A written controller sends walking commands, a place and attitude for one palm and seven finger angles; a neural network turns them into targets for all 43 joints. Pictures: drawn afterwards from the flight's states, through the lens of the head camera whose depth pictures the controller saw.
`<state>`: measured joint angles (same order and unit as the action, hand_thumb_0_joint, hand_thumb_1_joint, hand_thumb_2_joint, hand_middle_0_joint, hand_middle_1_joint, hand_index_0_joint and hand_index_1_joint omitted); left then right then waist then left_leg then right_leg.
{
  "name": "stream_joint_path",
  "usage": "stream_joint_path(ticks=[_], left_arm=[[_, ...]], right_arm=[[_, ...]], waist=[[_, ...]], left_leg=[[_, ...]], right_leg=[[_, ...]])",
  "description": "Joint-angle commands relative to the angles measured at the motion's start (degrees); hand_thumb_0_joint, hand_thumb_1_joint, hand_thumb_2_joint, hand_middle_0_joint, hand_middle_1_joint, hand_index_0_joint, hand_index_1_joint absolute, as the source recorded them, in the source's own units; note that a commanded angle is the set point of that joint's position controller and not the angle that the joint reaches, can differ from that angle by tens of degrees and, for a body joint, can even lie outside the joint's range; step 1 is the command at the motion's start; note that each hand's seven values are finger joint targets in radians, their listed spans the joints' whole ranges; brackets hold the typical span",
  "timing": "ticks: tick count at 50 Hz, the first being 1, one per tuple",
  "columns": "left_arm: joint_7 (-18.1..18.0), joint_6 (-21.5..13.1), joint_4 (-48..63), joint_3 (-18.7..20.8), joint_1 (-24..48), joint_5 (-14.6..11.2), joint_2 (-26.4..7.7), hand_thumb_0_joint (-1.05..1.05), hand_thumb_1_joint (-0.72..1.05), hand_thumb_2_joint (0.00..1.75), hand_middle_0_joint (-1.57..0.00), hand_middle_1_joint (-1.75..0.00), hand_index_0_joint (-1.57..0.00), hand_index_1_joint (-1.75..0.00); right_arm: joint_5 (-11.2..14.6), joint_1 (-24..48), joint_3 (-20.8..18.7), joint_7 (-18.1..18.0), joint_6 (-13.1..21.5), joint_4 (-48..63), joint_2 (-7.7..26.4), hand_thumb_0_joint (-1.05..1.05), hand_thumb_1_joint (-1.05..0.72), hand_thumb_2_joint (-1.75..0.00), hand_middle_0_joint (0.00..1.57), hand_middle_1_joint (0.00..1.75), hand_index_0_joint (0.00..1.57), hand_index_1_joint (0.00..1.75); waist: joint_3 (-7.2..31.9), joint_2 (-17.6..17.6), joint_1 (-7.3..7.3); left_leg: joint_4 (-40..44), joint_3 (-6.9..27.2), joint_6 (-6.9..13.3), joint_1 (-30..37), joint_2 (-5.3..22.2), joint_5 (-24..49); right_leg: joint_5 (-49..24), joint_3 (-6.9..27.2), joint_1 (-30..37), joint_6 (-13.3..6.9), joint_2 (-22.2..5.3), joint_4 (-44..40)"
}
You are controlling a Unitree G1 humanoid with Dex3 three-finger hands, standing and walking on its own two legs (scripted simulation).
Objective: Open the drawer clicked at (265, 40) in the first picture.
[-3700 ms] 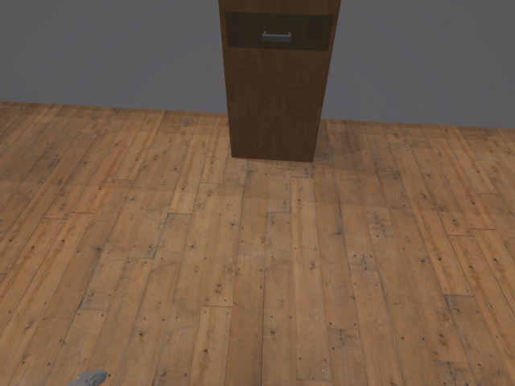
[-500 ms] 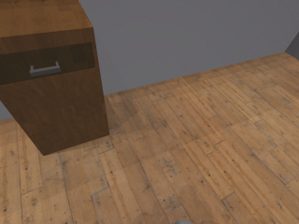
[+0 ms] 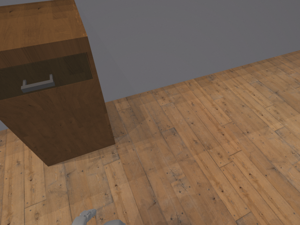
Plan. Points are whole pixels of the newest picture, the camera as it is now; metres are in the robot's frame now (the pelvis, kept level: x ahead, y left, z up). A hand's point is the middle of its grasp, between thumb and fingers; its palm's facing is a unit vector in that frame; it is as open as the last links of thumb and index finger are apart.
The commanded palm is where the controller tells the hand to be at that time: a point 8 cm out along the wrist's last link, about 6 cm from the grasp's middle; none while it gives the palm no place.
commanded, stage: turn to face it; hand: left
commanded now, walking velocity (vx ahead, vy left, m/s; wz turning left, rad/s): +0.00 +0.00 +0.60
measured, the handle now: (38, 82) +0.65 +0.48 -0.04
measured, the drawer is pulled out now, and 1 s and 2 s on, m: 0.00 0.00 0.00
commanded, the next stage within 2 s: take the last steps up to it in 0.60 s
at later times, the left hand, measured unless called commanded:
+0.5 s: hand out of the picture +0.03 +0.24 -0.15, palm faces +0.24 -0.93 -0.28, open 7.4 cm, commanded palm none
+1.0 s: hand out of the picture -0.08 +0.17 -0.17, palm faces +0.45 -0.87 -0.20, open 7.3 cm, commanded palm none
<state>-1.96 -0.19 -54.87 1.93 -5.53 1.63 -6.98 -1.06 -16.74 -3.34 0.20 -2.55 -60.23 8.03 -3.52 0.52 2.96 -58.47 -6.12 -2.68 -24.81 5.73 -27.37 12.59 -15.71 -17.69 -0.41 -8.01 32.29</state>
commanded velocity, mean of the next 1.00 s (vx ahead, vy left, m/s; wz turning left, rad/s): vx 0.10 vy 0.00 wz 0.26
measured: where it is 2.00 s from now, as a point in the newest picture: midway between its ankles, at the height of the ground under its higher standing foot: (134, 219)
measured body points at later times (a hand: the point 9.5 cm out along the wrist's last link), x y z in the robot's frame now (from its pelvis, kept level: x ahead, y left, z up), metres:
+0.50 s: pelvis +0.02 +0.02 +0.01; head +0.05 +0.03 +0.46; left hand +0.02 +0.29 -0.13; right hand +0.15 -0.21 -0.13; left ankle +0.03 +0.12 -0.73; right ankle +0.04 -0.12 -0.69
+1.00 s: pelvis +0.03 +0.01 +0.01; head +0.03 +0.03 +0.46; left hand -0.10 +0.21 -0.15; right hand +0.19 -0.18 -0.14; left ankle -0.04 +0.11 -0.73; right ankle +0.05 -0.11 -0.73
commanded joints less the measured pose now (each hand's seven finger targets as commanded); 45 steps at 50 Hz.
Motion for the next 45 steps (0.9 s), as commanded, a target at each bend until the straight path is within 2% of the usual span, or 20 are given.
stream_joint_path(ticks=[1,3,4,5,6,7,10,12,16,21,25,27,28,29,30,31,34,36,41,45], left_arm=[[-0.59,0.53,3.62,3.83,-1.62,0.4,-12.98,0.0,0.9,0.9,-0.2,-0.3,-0.2,-0.3],[-0.3,1.11,4.39,4.02,-1.23,-0.01,-13.39,0.0,0.9,0.9,-0.2,-0.3,-0.2,-0.3],[0.02,1.61,5.13,3.86,-1.46,-0.55,-12.63,0.0,0.9,0.9,-0.2,-0.3,-0.2,-0.3],[0.49,2.16,6.49,3.41,-2.16,-0.87,-9.43,0.0,0.9,0.9,-0.2,-0.3,-0.2,-0.3],[0.92,2.38,9.63,2.85,1.21,-0.72,-7.23,0.0,0.9,0.9,-0.2,-0.3,-0.2,-0.3],[0.89,2.62,9.49,3.07,2.29,-0.08,-8.35,0.0,0.9,0.9,-0.2,-0.3,-0.2,-0.3],[1.82,1.87,5.98,3.86,-2.58,-0.05,-9.62,0.0,0.9,0.9,-0.2,-0.3,-0.2,-0.3],[1.6,1.92,4.52,3.57,-4.68,-0.28,-10.2,0.0,0.9,0.9,-0.2,-0.3,-0.2,-0.3],[1.08,2.07,4.61,2.87,-4.5,-0.77,-10.11,0.0,0.9,0.9,-0.2,-0.3,-0.2,-0.3],[0.78,2.21,4.99,2.27,-3.97,-0.95,-9.94,0.0,0.9,0.9,-0.2,-0.3,-0.2,-0.3],[0.47,1.46,3.84,1.9,-8.13,-1.2,-9.75,0.0,0.9,0.9,-0.2,-0.3,-0.2,-0.3],[0.16,0.65,2.65,1.87,-12.25,-1.16,-10.15,0.0,0.9,0.9,-0.2,-0.3,-0.2,-0.3],[-0.15,0.01,2.74,2.2,-12.78,-0.67,-12.34,0.0,0.9,0.9,-0.2,-0.3,-0.2,-0.3],[-0.47,-0.45,2.78,2.88,-13.26,0.05,-17.05,0.0,0.9,0.9,-0.2,-0.3,-0.2,-0.3],[-0.38,-0.32,3.9,3.01,-12.87,-0.18,-18.29,0.0,0.9,0.9,-0.2,-0.3,-0.2,-0.3],[-0.49,-0.42,4.07,3.04,-10.59,-0.27,-16.97,0.0,0.9,0.9,-0.2,-0.3,-0.2,-0.3],[-0.24,-0.88,4.48,2.01,-7.11,-0.36,-13.02,0.0,0.9,0.9,-0.2,-0.3,-0.2,-0.3],[-0.3,-1.13,3.46,1.91,-9.39,-0.09,-12.34,0.0,0.9,0.9,-0.2,-0.3,-0.2,-0.3],[0.49,-1.85,-0.92,2.43,-16.76,0.36,-13.33,0.0,0.9,0.9,-0.2,-0.3,-0.2,-0.3],[1.02,-2.0,-3.18,2.47,-17.58,0.52,-13.83,0.0,0.9,0.9,-0.2,-0.3,-0.2,-0.3]], right_arm=[[0.02,-2.22,-0.98,0.77,0.3,5.51,3.9,0.0,-0.9,-0.9,0.2,0.3,0.2,0.3],[-0.23,-3.55,-1.23,0.84,0.61,6.22,5.43,0.0,-0.9,-0.9,0.2,0.3,0.2,0.3],[-0.38,-5.17,-1.7,0.98,0.96,6.24,7.33,0.0,-0.9,-0.9,0.2,0.3,0.2,0.3],[-0.65,-7.19,-2.79,0.87,1.37,6.99,12.5,0.0,-0.9,-0.9,0.2,0.3,0.2,0.3],[-1.11,-7.82,-3.81,0.32,1.71,8.22,17.63,0.0,-0.9,-0.9,0.2,0.3,0.2,0.3],[-0.97,-5.91,-3.91,-0.38,1.95,7.95,18.51,0.0,-0.9,-0.9,0.2,0.3,0.2,0.3],[-0.41,4.06,-2.11,-1.15,3.06,10.78,13.61,0.0,-0.9,-0.9,0.2,0.3,0.2,0.3],[-0.23,3.53,-1.97,-1.33,3.47,10.74,13.5,0.0,-0.9,-0.9,0.2,0.3,0.2,0.3],[-0.14,1.57,-2.25,-1.32,3.01,9.99,14.35,0.0,-0.9,-0.9,0.2,0.3,0.2,0.3],[-0.31,2.56,-2.37,-1.02,1.94,9.65,15.05,0.0,-0.9,-0.9,0.2,0.3,0.2,0.3],[-0.32,5.3,-2.48,-0.61,1.36,9.75,15.23,0.0,-0.9,-0.9,0.2,0.3,0.2,0.3],[0.23,6.88,-2.31,-0.43,1.29,9.82,14.26,0.0,-0.9,-0.9,0.2,0.3,0.2,0.3],[0.72,6.22,-2.08,-0.14,1.42,9.93,11.9,0.0,-0.9,-0.9,0.2,0.3,0.2,0.3],[1.12,6.09,-1.3,0.2,1.44,11.01,8.31,0.0,-0.9,-0.9,0.2,0.3,0.2,0.3],[0.54,7.44,-1.77,0.02,0.56,11.81,9.44,0.0,-0.9,-0.9,0.2,0.3,0.2,0.3],[0.13,8.1,-2.08,-0.06,-0.23,10.75,10.05,0.0,-0.9,-0.9,0.2,0.3,0.2,0.3],[0.15,5.98,-1.87,0.48,-0.25,7.74,9.07,0.0,-0.9,-0.9,0.2,0.3,0.2,0.3],[0.18,6.38,-1.38,0.52,-0.14,7.16,8.03,0.0,-0.9,-0.9,0.2,0.3,0.2,0.3],[-0.26,11.02,-0.66,1.1,1.06,7.77,7.04,0.0,-0.9,-0.9,0.2,0.3,0.2,0.3],[0.02,10.32,-0.03,1.19,2.31,7.23,5.93,0.0,-0.9,-0.9,0.2,0.3,0.2,0.3]], waist=[[2.87,-11.1,-1.67],[3.72,-7.77,-0.48],[4.09,-1.46,0.53],[3.26,15.96,1.6],[1.13,23.46,3.15],[2.89,18.55,2.46],[5.08,9.05,-2.29],[7.33,7.18,-2.29],[8.19,4.57,-1.24],[6.02,7.55,-0.59],[6.1,8.16,-2.03],[7.24,5.31,-4.16],[7.22,-0.95,-4.36],[6.33,-14.6,-4.19],[5.35,-15.46,-4.95],[3.78,-15.21,-4.14],[2.24,-9.06,-2.06],[3.05,-9.46,-3.11],[1.84,-9.94,-6.95],[1.35,-11.22,-6.72]], left_leg=[[8.47,-0.96,0.39,2.88,0.91,2.21],[18.55,-2.74,0.54,7.53,-0.6,8.33],[26.75,-1.37,0.85,12.11,-0.6,12.28],[37.09,15.61,4.76,13.43,8.3,12.69],[45.92,32.7,11.64,10.18,19.45,16.98],[46.29,34.05,12.76,9.47,19.42,12.81],[42.17,20.12,9.55,11.99,10.31,17.95],[40.3,16.35,10.2,16.2,8.6,30.1],[38.79,16.83,12.66,21.82,9.58,39.13],[39.16,19.06,13.3,18.53,9.51,34.26],[37.19,20.19,12.24,14.06,7.83,34.54],[33.06,18.54,9.37,9.79,5.06,30.87],[27.76,15.53,6.14,4.48,1.36,23.74],[17.89,7.04,1.97,-4.11,-6.88,6.64],[7.05,7.86,1.4,-3.23,-7.43,-5.07],[-0.1,10.12,1.66,-3.58,-6.16,-4.28],[-7.46,8.06,0.19,-5.43,-4.66,3.69],[-3.65,6.58,-0.37,-3.73,-4.15,4.27],[9.67,3.43,0.26,-3.83,-2.85,2.44],[20.24,1.27,1.84,2.15,-3.23,1.24]], right_leg=[[2.32,7.53,-1.33,-4.57,-15.33,-13.07],[4.63,4.84,-2.25,-2.68,-13.57,-6.65],[7.79,3.4,-5.58,-0.7,-11.35,0.24],[16.39,1.78,-13.62,2.94,-4.37,14.2],[25.5,5.61,-20.39,5.22,1.47,27.43],[21.39,12.63,-21.19,4.27,1.05,35.08],[7.76,14.93,-20.04,4.82,0.85,38.04],[6.74,14.96,-17.78,5.43,1.38,35.55],[9.82,14.65,-15.86,5.95,2.52,27.97],[12.95,14.24,-10.1,5.34,3.89,18.54],[9.93,12.95,-1.07,4.15,6.02,6.6],[0.11,12.47,7.53,3.93,5.61,-6.13],[-2.55,17.69,12.81,2.57,0.51,-12.77],[-7.38,31.61,15.09,-2.69,-12.58,-16.29],[-10.95,34.33,7.97,-8.07,-19.16,-17.81],[-10.21,32.25,4.65,-8.76,-16.56,-17.83],[-20.17,20.18,7.5,-6.69,-9.69,-13.42],[-19.96,18.28,9.34,-6.25,-9.03,-13.72],[-0.46,22.03,14.37,-7.52,-10.84,-18.34],[6.14,21.86,12.31,-7.73,-10.73,-19.22]])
